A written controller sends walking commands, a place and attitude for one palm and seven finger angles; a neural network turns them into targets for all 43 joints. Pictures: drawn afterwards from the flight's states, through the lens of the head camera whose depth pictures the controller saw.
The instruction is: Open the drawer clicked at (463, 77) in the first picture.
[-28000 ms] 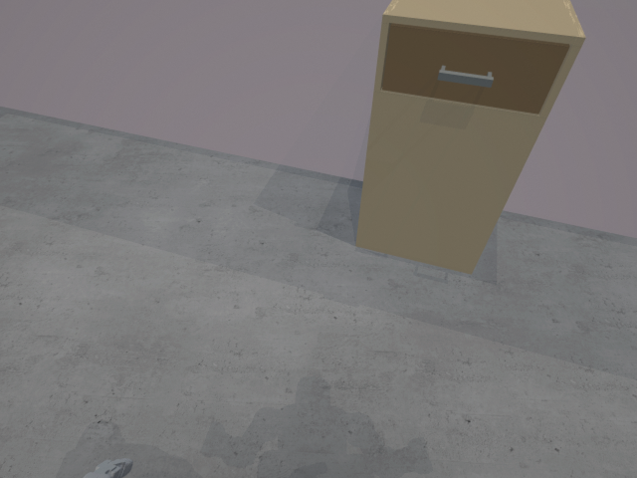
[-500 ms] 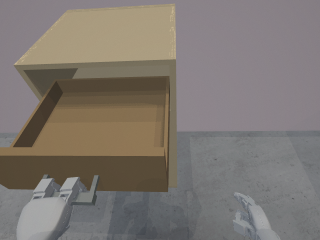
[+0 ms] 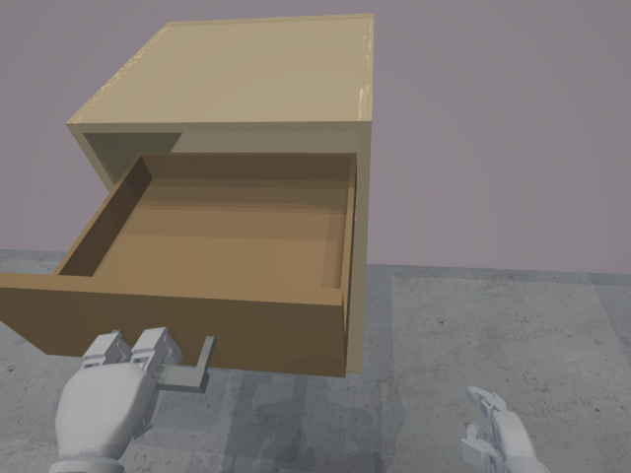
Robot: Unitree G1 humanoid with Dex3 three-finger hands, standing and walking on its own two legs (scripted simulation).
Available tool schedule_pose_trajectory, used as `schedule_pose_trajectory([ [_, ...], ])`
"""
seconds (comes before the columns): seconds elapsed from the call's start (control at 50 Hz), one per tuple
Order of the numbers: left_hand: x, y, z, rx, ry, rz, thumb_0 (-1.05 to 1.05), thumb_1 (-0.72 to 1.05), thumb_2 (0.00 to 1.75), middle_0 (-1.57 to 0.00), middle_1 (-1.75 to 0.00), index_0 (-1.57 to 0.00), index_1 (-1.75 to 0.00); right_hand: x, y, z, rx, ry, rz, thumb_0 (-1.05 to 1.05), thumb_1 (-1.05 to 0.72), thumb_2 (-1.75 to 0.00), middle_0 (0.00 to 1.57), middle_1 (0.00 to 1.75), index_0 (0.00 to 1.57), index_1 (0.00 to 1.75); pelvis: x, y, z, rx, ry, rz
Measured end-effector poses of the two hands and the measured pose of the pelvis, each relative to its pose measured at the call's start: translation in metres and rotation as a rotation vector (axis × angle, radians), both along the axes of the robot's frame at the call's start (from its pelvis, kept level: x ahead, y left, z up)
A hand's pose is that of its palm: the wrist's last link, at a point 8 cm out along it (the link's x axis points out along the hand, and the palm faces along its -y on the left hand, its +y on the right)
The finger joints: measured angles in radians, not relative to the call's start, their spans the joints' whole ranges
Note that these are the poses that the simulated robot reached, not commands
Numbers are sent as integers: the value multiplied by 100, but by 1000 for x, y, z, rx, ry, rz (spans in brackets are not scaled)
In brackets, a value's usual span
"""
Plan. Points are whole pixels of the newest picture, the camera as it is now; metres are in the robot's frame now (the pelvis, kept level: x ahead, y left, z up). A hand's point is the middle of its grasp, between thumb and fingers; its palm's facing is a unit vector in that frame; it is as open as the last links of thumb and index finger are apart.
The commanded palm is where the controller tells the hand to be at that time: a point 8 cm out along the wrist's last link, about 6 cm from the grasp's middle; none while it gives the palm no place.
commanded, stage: open the thumb to release the handle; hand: left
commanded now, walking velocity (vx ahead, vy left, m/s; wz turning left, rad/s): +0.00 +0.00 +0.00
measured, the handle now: (154, 359) +0.22 +0.23 +0.06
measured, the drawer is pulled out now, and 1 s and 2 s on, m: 0.30 0.30 0.30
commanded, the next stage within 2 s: lift the hand off the handle in 0.30 s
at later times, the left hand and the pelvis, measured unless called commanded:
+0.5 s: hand (143, 414) +0.17 +0.22 +0.04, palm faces +0.06 -0.14 -0.99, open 13.6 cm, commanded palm +0.14 +0.21 +0.09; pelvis -0.01 +0.01 +0.00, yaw +0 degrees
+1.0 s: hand (153, 395) +0.18 +0.21 +0.06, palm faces +0.05 -0.14 -0.99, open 13.4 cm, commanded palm +0.16 +0.20 +0.14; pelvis +0.00 +0.01 +0.01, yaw +0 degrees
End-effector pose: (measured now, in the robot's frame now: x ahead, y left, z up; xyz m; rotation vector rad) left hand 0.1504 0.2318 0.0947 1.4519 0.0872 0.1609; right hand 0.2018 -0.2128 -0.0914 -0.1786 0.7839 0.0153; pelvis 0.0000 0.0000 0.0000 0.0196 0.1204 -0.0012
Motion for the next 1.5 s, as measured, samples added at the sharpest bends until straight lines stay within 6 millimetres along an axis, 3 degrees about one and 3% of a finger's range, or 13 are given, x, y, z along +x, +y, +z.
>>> schedule_pose_trajectory([
  [0.3,-6,1,1,-9,28,-26,0,-23,42,-30,-122,-34,-123,2,8,14,0,-52,34,1,-91,-90,20,30,20,30,-6,4,3,-7,-20,-4],
  [0.44,-6,-1,-1,-17,11,-23,0,-43,33,-29,-120,-33,-121,-6,13,7,8,-28,34,1,-91,-90,20,30,20,30,-6,10,0,-10,-11,-2],
  [0.68,5,-14,-5,-22,-22,-52,0,-49,31,-29,-120,-33,-122,-13,28,-5,49,5,43,1,-91,-90,20,30,20,30,-5,15,-4,-9,-2,-2],
  [0.92,10,-15,6,-15,19,-49,-1,-49,30,-33,-121,-40,-125,0,29,8,55,-41,41,1,-91,-90,20,30,20,30,-6,12,3,-11,-43,5],
  [1.26,9,-19,65,1,-57,-89,0,-49,30,-36,-122,-40,-123,15,25,28,63,-76,61,1,-91,-90,20,30,20,30,0,6,16,-13,-91,-5],
  [1.5,9,-17,95,9,-54,-98,-1,-50,30,-36,-122,-39,-123,21,27,38,60,-84,76,1,-91,-90,20,30,20,30,-1,7,24,-17,-124,2],
])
